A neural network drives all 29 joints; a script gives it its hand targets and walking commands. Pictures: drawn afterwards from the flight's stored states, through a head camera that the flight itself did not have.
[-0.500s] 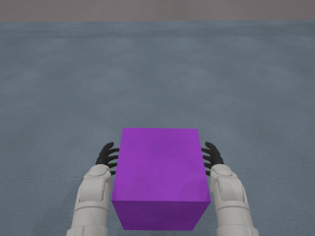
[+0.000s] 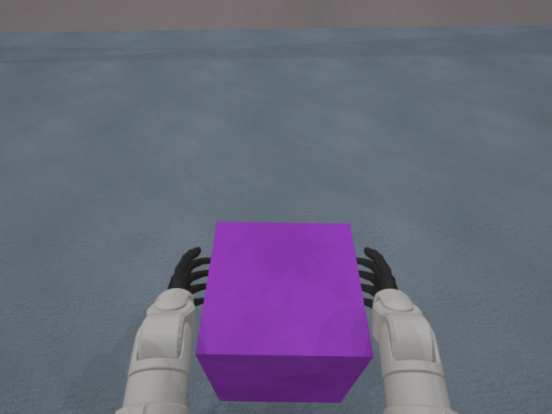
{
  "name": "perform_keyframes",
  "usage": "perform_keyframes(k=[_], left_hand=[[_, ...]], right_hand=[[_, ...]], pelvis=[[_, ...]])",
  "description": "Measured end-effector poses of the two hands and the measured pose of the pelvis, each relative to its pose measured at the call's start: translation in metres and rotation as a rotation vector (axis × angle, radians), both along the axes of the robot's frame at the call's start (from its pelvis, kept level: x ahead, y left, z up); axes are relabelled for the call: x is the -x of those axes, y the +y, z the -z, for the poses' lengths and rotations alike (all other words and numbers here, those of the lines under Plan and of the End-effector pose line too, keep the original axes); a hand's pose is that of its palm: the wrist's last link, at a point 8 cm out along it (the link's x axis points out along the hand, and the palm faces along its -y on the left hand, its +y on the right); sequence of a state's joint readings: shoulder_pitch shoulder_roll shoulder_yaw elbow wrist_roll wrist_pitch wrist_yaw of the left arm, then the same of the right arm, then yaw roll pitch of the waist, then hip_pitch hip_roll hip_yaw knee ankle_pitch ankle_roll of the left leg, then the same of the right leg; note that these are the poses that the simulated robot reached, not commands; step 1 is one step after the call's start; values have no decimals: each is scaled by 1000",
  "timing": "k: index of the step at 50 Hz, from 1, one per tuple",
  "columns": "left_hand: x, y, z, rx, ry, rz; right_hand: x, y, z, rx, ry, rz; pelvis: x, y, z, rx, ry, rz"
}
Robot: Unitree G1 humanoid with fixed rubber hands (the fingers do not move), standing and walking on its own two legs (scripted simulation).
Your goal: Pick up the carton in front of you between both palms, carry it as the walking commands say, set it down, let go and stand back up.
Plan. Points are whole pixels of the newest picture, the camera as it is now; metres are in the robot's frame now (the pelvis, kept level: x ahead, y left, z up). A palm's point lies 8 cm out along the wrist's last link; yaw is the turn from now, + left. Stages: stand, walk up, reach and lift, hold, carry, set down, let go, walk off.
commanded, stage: hold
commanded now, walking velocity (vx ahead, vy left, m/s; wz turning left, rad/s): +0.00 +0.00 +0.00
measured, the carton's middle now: (281, 316) +0.29 -0.01 -0.04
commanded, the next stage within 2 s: set down in 0.70 s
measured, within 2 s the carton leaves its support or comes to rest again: neither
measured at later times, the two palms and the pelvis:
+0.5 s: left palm (176, 319) +0.25 +0.14 +0.04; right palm (383, 301) +0.28 -0.16 +0.03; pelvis -0.02 -0.03 +0.01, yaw +5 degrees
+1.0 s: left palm (193, 306) +0.28 +0.13 +0.02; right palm (383, 285) +0.31 -0.17 +0.01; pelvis -0.02 -0.06 -0.01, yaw +8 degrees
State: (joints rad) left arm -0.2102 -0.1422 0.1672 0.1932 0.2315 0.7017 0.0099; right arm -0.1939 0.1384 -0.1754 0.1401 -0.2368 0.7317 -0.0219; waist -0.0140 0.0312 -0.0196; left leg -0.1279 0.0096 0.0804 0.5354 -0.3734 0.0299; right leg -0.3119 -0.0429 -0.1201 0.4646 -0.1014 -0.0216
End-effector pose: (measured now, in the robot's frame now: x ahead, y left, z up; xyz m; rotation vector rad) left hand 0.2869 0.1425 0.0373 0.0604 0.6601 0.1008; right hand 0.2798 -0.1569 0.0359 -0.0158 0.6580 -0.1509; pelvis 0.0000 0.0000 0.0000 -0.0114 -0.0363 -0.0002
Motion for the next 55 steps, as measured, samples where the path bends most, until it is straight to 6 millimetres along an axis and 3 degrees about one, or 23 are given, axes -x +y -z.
perform_keyframes(k=[12, 24, 36, 46, 51, 55], left_hand=[[33, 26, 1, -7, 1, -121], [35, 2, 0, -12, -5, -105], [35, -13, -3, -21, -7, -124], [19, -16, 5, -3, 8, -146], [2, -15, 23, -9, 16, -135], [-10, -12, 49, -23, 33, -120]], right_hand=[[-3, 27, 3, -4, 2, -125], [4, 3, 5, -13, -4, -106], [-2, -11, 3, -25, -7, -123], [-22, -14, 11, -84, 9, -94], [-37, -13, 28, -111, 17, -63], [-48, -10, 54, -93, 31, -70]], pelvis=[[9, -8, -6, -6, -73, -79], [16, -27, -5, -13, -89, -90], [14, -48, -6, -20, -95, -107], [17, -56, -1, -18, -87, -122], [24, -57, 9, -17, -49, -135], [31, -55, 19, -15, 23, -127]])
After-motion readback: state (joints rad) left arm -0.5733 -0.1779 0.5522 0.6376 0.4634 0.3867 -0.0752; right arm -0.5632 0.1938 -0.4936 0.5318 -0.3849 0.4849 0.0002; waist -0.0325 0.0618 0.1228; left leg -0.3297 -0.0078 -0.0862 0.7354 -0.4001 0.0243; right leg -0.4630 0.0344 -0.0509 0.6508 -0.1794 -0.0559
